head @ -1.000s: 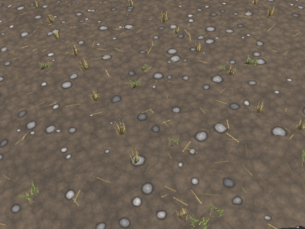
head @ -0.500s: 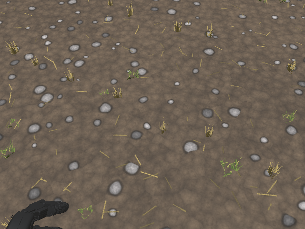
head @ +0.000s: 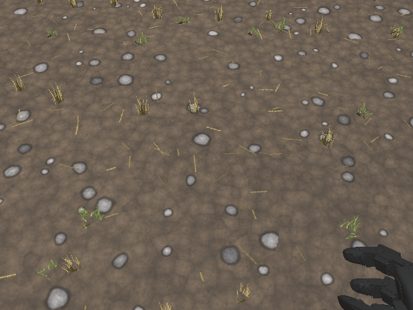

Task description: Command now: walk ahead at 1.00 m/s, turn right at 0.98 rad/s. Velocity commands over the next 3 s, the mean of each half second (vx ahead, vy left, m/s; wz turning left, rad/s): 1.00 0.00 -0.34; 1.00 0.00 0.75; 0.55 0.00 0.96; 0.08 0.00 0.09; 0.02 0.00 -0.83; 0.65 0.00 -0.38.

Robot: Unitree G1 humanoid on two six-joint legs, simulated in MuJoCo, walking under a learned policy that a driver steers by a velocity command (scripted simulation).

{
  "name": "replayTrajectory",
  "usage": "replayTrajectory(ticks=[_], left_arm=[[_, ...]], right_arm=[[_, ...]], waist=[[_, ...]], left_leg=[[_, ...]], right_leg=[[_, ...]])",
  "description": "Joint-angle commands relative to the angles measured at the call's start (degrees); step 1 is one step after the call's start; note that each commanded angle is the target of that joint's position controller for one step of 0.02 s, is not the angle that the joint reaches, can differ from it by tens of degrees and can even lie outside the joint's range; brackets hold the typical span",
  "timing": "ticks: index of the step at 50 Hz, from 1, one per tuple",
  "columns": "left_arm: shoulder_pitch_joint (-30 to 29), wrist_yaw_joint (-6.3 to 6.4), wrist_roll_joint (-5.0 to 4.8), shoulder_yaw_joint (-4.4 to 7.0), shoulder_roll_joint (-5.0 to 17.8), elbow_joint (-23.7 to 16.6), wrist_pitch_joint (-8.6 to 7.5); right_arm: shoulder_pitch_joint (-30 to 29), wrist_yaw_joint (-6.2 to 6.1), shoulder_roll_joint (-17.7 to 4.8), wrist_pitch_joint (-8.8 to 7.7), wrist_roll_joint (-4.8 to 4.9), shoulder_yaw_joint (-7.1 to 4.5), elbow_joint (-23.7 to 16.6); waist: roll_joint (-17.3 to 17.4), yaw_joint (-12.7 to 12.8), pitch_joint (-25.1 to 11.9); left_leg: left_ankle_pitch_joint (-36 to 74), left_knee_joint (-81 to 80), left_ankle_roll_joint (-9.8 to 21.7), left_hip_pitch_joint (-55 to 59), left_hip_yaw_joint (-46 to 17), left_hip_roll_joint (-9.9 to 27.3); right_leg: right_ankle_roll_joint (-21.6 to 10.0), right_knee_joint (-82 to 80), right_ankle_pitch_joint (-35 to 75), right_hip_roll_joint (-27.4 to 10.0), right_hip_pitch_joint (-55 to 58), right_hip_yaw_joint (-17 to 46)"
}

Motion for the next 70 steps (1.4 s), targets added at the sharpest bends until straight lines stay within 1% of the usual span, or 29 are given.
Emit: replayTrajectory(ticks=[1,2,4,7,16,20,21,22,23,24,26,33,38,42,44,45,46,47,49,53,56,60,61,63,64,65,66,68,70], left_arm=[[-8.23,0.19,-0.54,-1.12,-2.45,-8.59,-1.97],[-4.44,0.27,-1.27,-1.96,-0.14,-10.41,-1.41],[-10.25,-0.59,1.52,-1.42,3.91,-8.32,0.25],[-13.74,-2.76,2.46,-2.66,-0.1,-9.94,1.56],[-33.24,-4.96,1.92,-5.81,-1.63,-17.4,0.73],[-23.0,-2.44,2.93,-4.51,1.9,-14.05,0.02],[-10.55,-1.37,2.94,-3.26,3.87,-9.98,-0.1],[-0.93,0.02,3.81,-1.51,8.14,-7.04,-0.09],[0.04,0.91,5.27,-0.26,12.47,-6.83,-0.66],[-0.6,0.98,3.83,-0.19,11.26,-7.9,-0.29],[-7.92,0.72,2.53,-1.38,3.74,-5.9,-1.1],[-7.88,0.37,0.24,-2.6,-2.9,-1.04,-4.42],[-6.28,1.26,0.44,-2.5,-0.05,0.62,-4.82],[-6.79,3.54,0.99,-0.94,7.02,-0.73,-2.74],[-12.49,3.13,1.97,-0.18,8.32,-2.83,-0.53],[-15.29,1.52,2.35,-1.83,1.11,-3.93,-1.05],[-7.97,1.43,0.99,-2.97,-0.58,-11.12,-2.35],[-11.34,1.57,1.86,-3.62,1.41,-11.86,-3.96],[-15.25,1.35,2.37,-3.67,2.09,-11.62,-4.41],[-16.65,0.87,4.35,-4.86,-0.57,-12.66,0.12],[-26.95,-0.03,2.62,-6.23,-3.32,-17.52,-0.4],[-27.15,0.67,1.38,-6.03,-2.67,-17.97,-1.08],[-31.84,1.54,-1.12,-3.65,-0.28,-20.92,-3.41],[-19.78,2.8,-1.81,-1.16,4.08,-18.38,-4.44],[-7.47,3.04,-0.64,-0.85,5.24,-15.56,-3.89],[-4.31,2.64,2.12,-1.09,7.25,-15.74,-2.97],[-7.41,2.17,1.02,0.0,7.48,-15.3,-2.05],[-17.64,3.48,0.7,-1.65,-0.9,-17.66,0.11],[-22.24,3.59,0.91,-1.87,-1.48,-16.78,0.81]], right_arm=[[34.29,-2.78,-18.37,-0.5,-2.76,-7.27,5.42],[25.52,-2.03,-17.89,-0.14,-2.26,-7.76,4.13],[16.96,-1.17,-7.89,0.31,-1.19,-5.96,3.65],[21.19,-0.36,-4.47,-1.09,-0.91,-4.87,9.34],[27.9,0.94,-7.4,-3.42,0.69,-4.75,16.3],[29.39,0.0,-13.51,-2.17,0.97,-5.48,19.32],[27.7,-0.36,-14.24,-1.59,1.24,-5.58,19.19],[27.06,-0.15,-11.47,-1.58,1.26,-4.9,17.88],[33.1,0.64,-0.79,-1.67,1.95,-3.04,15.5],[30.74,0.16,-6.06,-1.22,3.08,-4.31,14.32],[23.44,0.56,-5.25,-0.78,2.56,-4.4,13.53],[14.31,3.32,0.29,3.83,0.52,-4.09,11.15],[3.64,5.08,-0.1,3.17,0.95,-2.79,6.78],[15.97,4.52,-5.51,3.37,0.45,-4.24,9.97],[38.59,2.58,-11.39,3.31,0.87,-7.61,16.87],[33.82,1.27,-13.72,3.83,2.49,-8.86,17.02],[28.64,1.2,-21.41,4.56,0.29,-10.32,14.24],[27.1,0.74,-18.52,4.56,0.71,-10.38,11.82],[23.26,0.03,-11.11,3.77,0.7,-8.58,13.36],[19.85,0.06,-9.68,0.35,1.53,-7.54,12.25],[21.14,0.21,-10.18,-0.11,1.79,-8.08,12.42],[25.93,0.54,-11.31,1.59,2.34,-9.13,13.8],[26.63,-0.95,-5.5,1.61,6.36,-7.9,12.48],[19.23,-1.69,-9.63,1.94,4.75,-8.51,10.25],[19.18,-1.83,-4.42,2.42,2.69,-7.07,8.12],[30.8,-1.41,1.49,2.49,1.98,-5.28,6.73],[34.63,-0.77,-5.6,3.14,3.79,-5.76,5.96],[22.55,-1.48,-9.76,5.27,4.47,-7.47,3.7],[19.74,-1.81,-8.57,6.83,3.91,-7.93,1.78]], waist=[[17.37,-16.88,-20.49],[23.4,-10.83,-21.24],[5.42,-9.69,-7.61],[4.54,-7.95,-1.37],[1.82,-8.36,6.72],[6.51,-0.93,-3.01],[6.87,5.16,-9.15],[4.94,8.36,-15.15],[-11.16,0.79,-22.94],[-7.53,2.27,-26.45],[-2.87,-2.0,-6.77],[-3.93,-8.16,4.21],[-1.54,-8.21,6.47],[-6.44,-16.26,-2.21],[-2.42,-26.17,-11.47],[11.77,-21.33,-4.89],[18.53,-12.28,-14.71],[5.46,-14.39,-16.66],[-7.18,-8.46,-1.54],[-6.75,-3.96,2.84],[-3.32,-7.1,5.62],[1.69,-11.31,-2.54],[-1.23,-11.5,-3.74],[3.18,-2.01,-10.78],[2.51,1.12,-21.23],[-14.27,-4.54,-31.98],[-18.82,-5.97,-36.59],[-7.55,-5.23,-17.14],[-3.62,-8.15,-6.65]], left_leg=[[-38.2,-6.56,4.15,56.52,-27.38,20.47],[-46.24,-17.33,7.25,52.03,-49.57,24.38],[-37.6,-16.32,7.97,36.01,-30.38,17.98],[-19.62,-17.93,7.25,26.11,-14.62,12.46],[14.25,-31.68,8.1,20.8,7.72,9.65],[59.44,-10.63,8.29,31.01,7.81,11.3],[57.08,3.9,7.72,27.24,7.64,10.42],[38.02,21.69,7.3,15.3,7.29,7.16],[-21.37,43.92,6.95,-3.33,5.0,-1.07],[-19.86,51.83,8.28,-8.17,-0.94,-2.16],[-8.7,46.22,7.82,-10.52,0.17,2.71],[-0.28,37.96,5.21,-11.79,3.44,6.6],[12.18,16.33,8.36,-4.41,13.14,1.23],[5.22,12.01,12.27,13.62,16.63,-6.89],[-1.01,7.94,16.75,38.35,9.06,-7.4],[0.44,5.3,18.34,41.53,-0.36,-2.95],[-1.31,-1.67,31.8,56.73,-32.04,9.37],[-16.52,-13.36,31.8,55.58,-43.53,12.84],[-18.22,-18.71,24.83,34.2,-35.55,9.42],[-6.04,-20.5,22.24,11.51,-20.45,0.04],[16.45,-17.79,18.4,6.19,-14.74,-4.32],[33.35,-6.03,10.34,15.93,-14.07,-7.15],[20.22,-2.98,7.97,14.73,-21.26,-7.08],[20.26,11.3,4.08,16.84,-18.71,-8.64],[-4.19,29.1,1.16,10.82,-13.84,-10.78],[-40.74,47.14,-0.63,-2.76,-11.38,-15.46],[-32.8,57.45,-2.05,-6.54,-9.19,-7.42],[-22.26,56.19,-3.9,-11.45,-1.89,-2.2],[-21.0,52.49,-3.99,-7.08,-0.32,1.17]], right_leg=[[1.35,45.02,-1.59,-0.27,-39.86,-4.45],[1.05,51.04,1.95,-2.99,-47.15,-7.98],[1.8,47.56,12.85,-9.71,-46.37,-11.03],[2.92,42.51,13.24,-12.51,-44.39,-10.09],[2.33,10.91,28.91,-10.55,-36.86,-20.79],[-0.29,5.63,19.42,-5.82,-18.51,-22.36],[-0.81,2.12,19.44,-5.97,-4.89,-20.6],[-0.91,2.64,11.55,-14.08,10.54,-12.57],[-2.58,-0.97,-4.24,-33.06,24.56,12.98],[-2.92,-10.88,-8.19,-36.61,20.3,27.21],[-1.93,-15.05,3.14,-30.38,2.06,9.13],[4.01,-24.23,29.83,-21.83,-12.01,-21.27],[7.39,-24.92,54.73,-18.71,-10.24,-33.49],[9.16,-2.22,94.37,-23.11,-2.38,-33.43],[7.58,34.54,76.01,-21.19,-13.54,-31.44],[8.1,57.38,10.92,-8.69,-31.21,-29.88],[10.96,72.53,-1.47,-5.41,-52.29,-18.65],[9.43,68.53,2.82,-8.65,-56.53,-11.38],[9.09,53.72,8.02,-14.06,-51.72,-11.56],[12.59,36.75,7.94,-17.77,-39.49,-14.21],[12.93,16.86,24.15,-15.71,-33.02,-17.89],[10.27,2.23,34.38,-7.41,-22.8,-19.41],[11.32,-5.94,33.47,-4.92,-17.06,-13.72],[10.45,-9.39,42.23,-8.05,-4.68,-13.94],[6.28,-0.28,51.36,-19.87,11.28,-6.3],[-2.95,3.51,72.17,-38.38,26.66,15.66],[-8.22,-1.27,48.48,-43.11,24.75,28.14],[-3.87,-6.99,33.99,-33.08,6.11,8.35],[-2.48,-11.54,36.55,-28.03,-11.02,-3.32]])
Next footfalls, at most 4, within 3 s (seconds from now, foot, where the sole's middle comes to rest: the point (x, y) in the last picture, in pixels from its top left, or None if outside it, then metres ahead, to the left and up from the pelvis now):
0.44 right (276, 280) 0.56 -0.12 -0.75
0.88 left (244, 166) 0.99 0.00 -0.75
1.28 right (252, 90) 1.43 -0.01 -0.75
1.68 left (200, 112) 1.26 0.21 -0.75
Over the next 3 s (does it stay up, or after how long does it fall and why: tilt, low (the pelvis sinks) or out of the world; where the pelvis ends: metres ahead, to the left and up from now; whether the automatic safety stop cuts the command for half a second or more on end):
stays up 1.52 0.05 0.01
